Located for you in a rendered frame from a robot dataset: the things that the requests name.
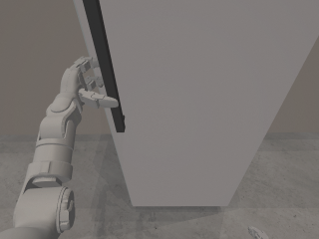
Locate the right robot hand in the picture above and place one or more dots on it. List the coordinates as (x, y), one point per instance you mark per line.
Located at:
(256, 233)

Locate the fridge door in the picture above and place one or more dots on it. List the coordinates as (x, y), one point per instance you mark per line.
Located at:
(200, 83)

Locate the handle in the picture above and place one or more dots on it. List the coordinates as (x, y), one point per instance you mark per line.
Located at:
(99, 36)

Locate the robot left forearm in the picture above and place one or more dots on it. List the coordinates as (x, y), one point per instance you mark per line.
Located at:
(51, 165)

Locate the robot left upper arm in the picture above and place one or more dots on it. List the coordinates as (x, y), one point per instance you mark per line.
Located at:
(43, 213)

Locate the left robot hand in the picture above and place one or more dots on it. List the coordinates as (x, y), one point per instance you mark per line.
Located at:
(74, 82)

